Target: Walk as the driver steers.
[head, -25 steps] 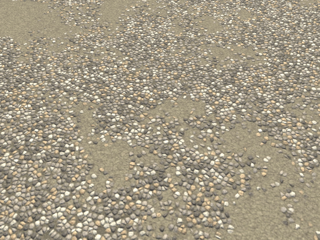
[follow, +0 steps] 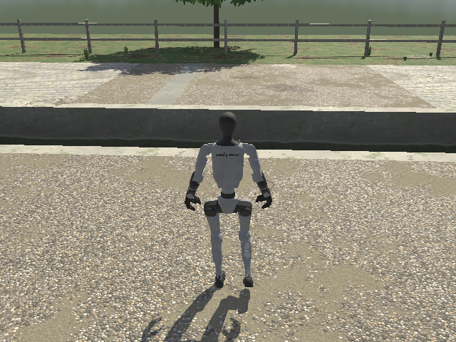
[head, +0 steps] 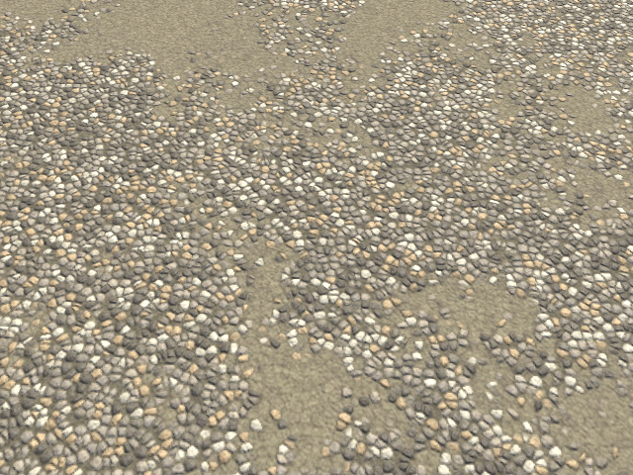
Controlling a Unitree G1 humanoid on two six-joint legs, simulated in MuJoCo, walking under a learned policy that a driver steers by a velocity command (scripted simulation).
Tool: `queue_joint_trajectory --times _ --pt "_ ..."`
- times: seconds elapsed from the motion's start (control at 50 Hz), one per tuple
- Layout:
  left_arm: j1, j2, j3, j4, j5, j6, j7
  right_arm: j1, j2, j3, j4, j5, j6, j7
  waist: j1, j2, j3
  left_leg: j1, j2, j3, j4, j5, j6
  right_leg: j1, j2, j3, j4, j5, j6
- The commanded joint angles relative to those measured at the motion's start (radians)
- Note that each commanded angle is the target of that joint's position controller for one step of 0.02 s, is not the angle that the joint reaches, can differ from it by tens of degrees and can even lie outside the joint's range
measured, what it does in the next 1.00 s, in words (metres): walks ahead: right foot, then left foot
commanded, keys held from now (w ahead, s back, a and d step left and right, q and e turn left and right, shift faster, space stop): q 0.32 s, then no key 0.46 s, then e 0.22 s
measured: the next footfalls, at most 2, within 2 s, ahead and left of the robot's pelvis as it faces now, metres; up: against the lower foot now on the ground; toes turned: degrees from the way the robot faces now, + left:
right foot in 0.30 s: +0.29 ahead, -0.13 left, +0.00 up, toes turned +17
left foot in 0.66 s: +0.16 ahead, +0.10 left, +0.00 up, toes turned +15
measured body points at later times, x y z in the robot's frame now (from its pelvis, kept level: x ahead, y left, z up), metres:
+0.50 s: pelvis +0.15 -0.05 +0.00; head +0.19 -0.05 +0.45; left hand +0.22 +0.25 -0.09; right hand +0.38 -0.28 -0.10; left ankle +0.08 +0.07 -0.66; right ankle +0.25 -0.14 -0.73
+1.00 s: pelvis +0.18 -0.02 +0.00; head +0.19 -0.02 +0.45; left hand +0.20 +0.28 -0.12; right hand +0.37 -0.24 -0.11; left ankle +0.12 +0.09 -0.73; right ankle +0.24 -0.13 -0.73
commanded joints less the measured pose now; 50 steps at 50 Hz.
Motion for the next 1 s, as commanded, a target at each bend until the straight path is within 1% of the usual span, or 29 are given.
queue_joint_trajectory --times 0.02,0.06,0.12,0.2,0.24,0.26,0.28,0.3,0.32,0.34,0.36,0.38,0.4,0.44,0.46,0.5,0.56,0.62,0.64,0.66,0.68,0.7,0.72,0.76,0.8,0.84,0.86,0.92,1.0 --pt "0.038 0.104 0.029 -0.069 0.013 0.008 0.012 -0.012 -0.134 -0.036 -0.074 -0.006 -0.007 -0.017 0.039 0.010 -0.129 0.164 0.281 -0.294 -0.164 0.653 0.210 -0.124 -0.048 0.023 -0.104 0.030 0.048" --pt "0.030 0.079 0.019 -0.070 0.014 0.025 0.023 -0.015 -0.166 -0.047 -0.065 -0.003 0.003 -0.030 0.042 0.036 -0.138 0.101 0.240 -0.232 -0.153 0.699 0.191 -0.090 -0.018 -0.002 -0.250 0.101 0.082" --pt "-0.031 0.071 0.014 -0.075 0.012 0.034 0.024 -0.009 -0.172 -0.050 -0.053 0.013 0.035 -0.051 0.016 0.086 -0.191 0.067 0.180 -0.195 -0.107 0.599 0.123 -0.001 0.031 -0.011 -0.436 0.303 0.096" --pt "-0.124 0.088 0.021 -0.104 0.001 0.037 0.014 0.010 -0.161 -0.048 -0.044 0.013 0.066 -0.062 -0.016 0.121 -0.191 0.118 0.192 -0.304 -0.044 0.386 0.082 0.015 0.061 0.029 -0.593 0.337 0.084" --pt "-0.114 0.111 0.035 -0.106 0.003 0.029 0.010 -0.009 -0.151 -0.046 -0.054 0.011 0.071 -0.065 0.001 0.142 -0.178 0.157 0.199 -0.386 0.004 0.290 0.066 0.036 0.061 0.054 -0.678 0.306 0.062" --pt "-0.085 0.115 0.041 -0.099 0.004 0.021 0.009 -0.035 -0.143 -0.044 -0.062 0.013 0.071 -0.066 0.028 0.152 -0.169 0.157 0.185 -0.405 0.042 0.245 0.047 0.083 0.054 0.050 -0.755 0.356 0.042" --pt "-0.053 0.131 0.049 -0.094 0.012 0.012 0.013 -0.042 -0.120 -0.037 -0.070 0.011 0.068 -0.065 0.045 0.138 -0.176 0.130 0.143 -0.395 0.111 0.163 0.011 0.178 0.006 0.062 -0.836 0.488 0.010" --pt "-0.015 0.191 0.060 -0.102 0.029 0.011 0.023 -0.009 -0.060 -0.019 -0.085 -0.006 0.063 -0.063 0.031 -0.007 -0.249 0.032 0.063 -0.296 0.318 -0.109 -0.043 0.355 -0.197 0.225 -0.830 0.743 -0.068" --pt "-0.001 0.218 0.065 -0.089 0.055 0.030 0.027 0.129 -0.046 -0.013 -0.091 0.002 0.062 -0.062 -0.045 -0.261 -0.290 -0.188 -0.060 -0.180 0.510 -0.598 -0.103 0.516 -0.408 0.526 -0.844 0.924 -0.269" --pt "-0.001 0.175 0.062 -0.095 0.027 0.040 0.027 0.178 -0.140 -0.031 -0.059 0.000 0.063 -0.059 -0.033 -0.238 -0.305 -0.236 0.021 -0.174 0.685 -0.567 -0.145 0.497 -0.440 0.620 -0.857 0.769 -0.326" --pt "-0.027 0.114 0.045 -0.111 0.018 0.045 0.029 0.113 -0.190 -0.049 -0.043 0.010 0.076 -0.061 -0.002 -0.142 -0.250 -0.249 0.047 -0.165 0.761 -0.489 -0.164 0.442 -0.366 0.478 -0.846 0.664 -0.290" --pt "-0.054 0.094 0.037 -0.115 0.019 0.055 0.027 0.070 -0.182 -0.051 -0.036 0.011 0.093 -0.068 0.002 -0.084 -0.213 -0.245 0.059 -0.147 0.780 -0.430 -0.175 0.380 -0.298 0.371 -0.853 0.573 -0.247" --pt "-0.080 0.092 0.033 -0.116 0.013 0.063 0.028 0.041 -0.168 -0.049 -0.045 0.006 0.105 -0.074 0.004 -0.078 -0.175 -0.238 0.069 -0.146 0.775 -0.391 -0.182 0.319 -0.268 0.321 -0.872 0.512 -0.235" --pt "-0.102 0.100 0.031 -0.105 0.018 0.075 0.030 0.035 -0.107 -0.031 -0.050 0.007 0.111 -0.070 -0.011 -0.106 -0.140 -0.149 0.071 -0.095 0.681 -0.338 -0.188 0.220 -0.195 0.199 -0.909 0.503 -0.219" --pt "-0.103 0.097 0.031 -0.098 0.018 0.079 0.030 0.038 -0.081 -0.022 -0.050 0.007 0.107 -0.068 -0.012 -0.127 -0.148 -0.120 0.073 -0.071 0.605 -0.333 -0.190 0.224 -0.177 0.163 -0.911 0.514 -0.218" --pt "-0.100 0.099 0.033 -0.087 0.013 0.084 0.029 0.023 -0.058 -0.009 -0.050 0.000 0.100 -0.064 0.001 -0.154 -0.174 -0.048 0.091 -0.046 0.454 -0.331 -0.188 0.240 -0.177 0.134 -0.904 0.538 -0.230" --pt "-0.071 0.125 0.041 -0.066 0.003 0.091 0.024 -0.002 -0.066 -0.005 -0.047 0.000 0.095 -0.054 0.030 -0.178 -0.191 0.036 0.108 -0.027 0.264 -0.267 -0.169 0.266 -0.207 0.156 -0.897 0.487 -0.248" --pt "-0.072 0.118 0.034 -0.048 -0.013 0.097 0.019 0.042 -0.062 -0.008 -0.013 -0.004 0.093 -0.042 -0.005 -0.152 -0.164 0.186 0.090 0.009 -0.023 -0.080 -0.120 0.194 -0.183 0.139 -0.866 0.347 -0.203" --pt "-0.028 0.102 0.028 -0.027 -0.015 0.092 0.016 0.032 -0.080 -0.009 -0.019 -0.015 0.092 -0.042 -0.001 -0.125 -0.153 0.252 0.112 -0.029 -0.086 -0.021 -0.089 0.139 -0.159 0.125 -0.857 0.273 -0.146" --pt "-0.013 0.069 0.016 -0.028 0.004 0.083 0.009 0.032 -0.134 -0.016 -0.034 -0.029 0.092 -0.048 0.017 -0.005 -0.162 0.309 0.241 -0.175 -0.113 0.056 -0.040 0.071 -0.105 0.064 -0.764 0.174 -0.071" --pt "-0.001 0.010 0.004 -0.037 0.017 0.073 0.007 -0.024 -0.149 -0.017 -0.026 -0.038 0.091 -0.045 0.073 0.203 -0.140 0.146 0.319 -0.251 -0.133 -0.049 0.033 0.119 -0.006 -0.054 -0.745 0.076 -0.003" --pt "-0.053 0.047 0.008 -0.030 0.030 0.073 0.011 -0.076 -0.070 0.004 -0.046 -0.041 0.080 -0.038 0.043 0.167 -0.101 0.057 0.293 -0.244 -0.166 -0.188 0.037 0.198 -0.013 -0.033 -0.747 0.136 0.025" --pt "-0.072 0.051 0.011 -0.025 0.030 0.072 0.010 -0.078 -0.039 0.014 -0.034 -0.047 0.068 -0.034 0.041 0.152 -0.083 0.043 0.252 -0.210 -0.163 -0.254 -0.002 0.224 -0.014 -0.029 -0.768 0.205 0.030" --pt "-0.050 0.072 0.018 0.001 0.026 0.077 0.017 -0.051 -0.063 0.009 -0.015 -0.039 0.049 -0.032 0.032 0.142 -0.057 0.032 0.215 -0.178 -0.152 -0.239 -0.044 0.247 -0.023 -0.022 -0.771 0.256 0.027" --pt "-0.033 0.066 0.017 0.022 0.014 0.076 0.016 -0.017 -0.053 0.014 0.004 -0.034 0.040 -0.037 0.033 0.106 -0.047 0.058 0.197 -0.147 -0.128 -0.185 -0.062 0.238 -0.031 -0.010 -0.785 0.272 0.012" --pt "-0.043 0.071 0.018 0.035 0.004 0.077 0.015 0.001 -0.069 0.006 0.009 -0.030 0.039 -0.045 0.015 0.077 -0.039 0.104 0.188 -0.123 -0.107 -0.144 -0.063 0.190 -0.023 -0.005 -0.773 0.286 0.005" --pt "-0.057 0.083 0.023 0.031 -0.001 0.077 0.015 0.006 -0.092 -0.003 0.007 -0.026 0.043 -0.052 0.008 0.074 -0.034 0.126 0.196 -0.125 -0.101 -0.111 -0.053 0.153 -0.014 -0.007 -0.749 0.292 0.003" --pt "-0.064 0.092 0.032 0.017 -0.012 0.082 0.014 0.025 -0.128 -0.026 0.005 -0.018 0.060 -0.071 -0.002 0.099 -0.042 0.173 0.272 -0.156 -0.099 0.018 0.004 0.066 0.006 -0.022 -0.650 0.270 0.005" --pt "-0.035 0.076 0.040 -0.002 -0.012 0.099 -0.001 -0.020 -0.119 -0.038 -0.017 -0.009 0.068 -0.087 0.008 0.152 -0.068 0.184 0.401 -0.201 -0.064 0.221 0.090 0.001 -0.011 -0.041 -0.465 0.057 -0.006"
